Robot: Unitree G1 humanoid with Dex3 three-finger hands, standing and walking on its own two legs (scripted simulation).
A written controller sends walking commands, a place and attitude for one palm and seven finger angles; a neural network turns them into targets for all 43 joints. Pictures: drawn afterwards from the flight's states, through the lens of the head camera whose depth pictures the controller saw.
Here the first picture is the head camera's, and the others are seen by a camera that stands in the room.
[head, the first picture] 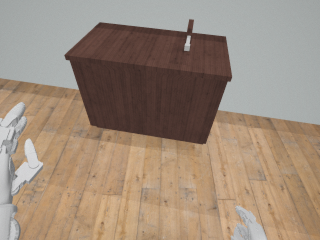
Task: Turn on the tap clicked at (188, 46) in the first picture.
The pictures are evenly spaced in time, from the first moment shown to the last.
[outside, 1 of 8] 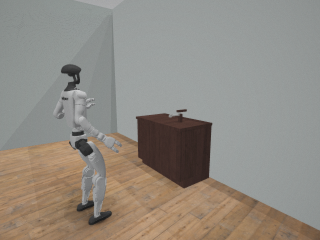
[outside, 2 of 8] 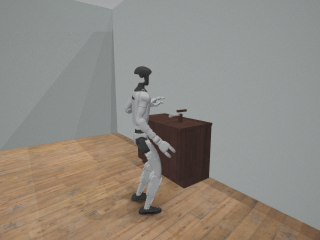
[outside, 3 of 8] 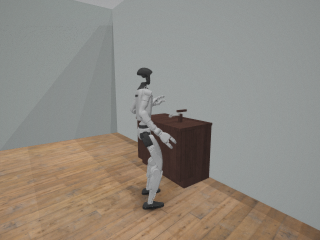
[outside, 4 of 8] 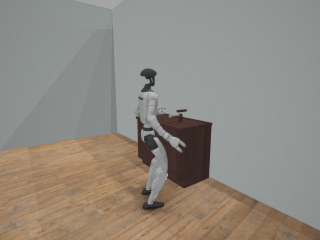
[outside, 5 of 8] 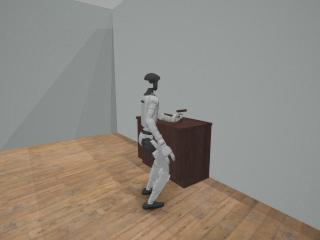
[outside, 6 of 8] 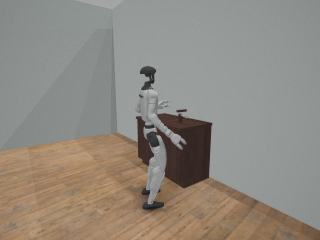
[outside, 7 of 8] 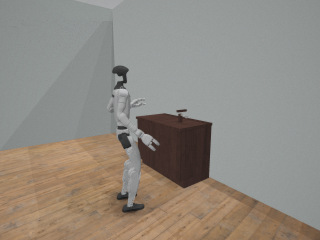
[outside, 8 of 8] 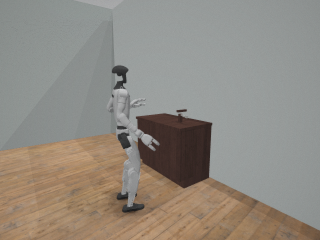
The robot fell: no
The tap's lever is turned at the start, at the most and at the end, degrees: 0 75 75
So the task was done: yes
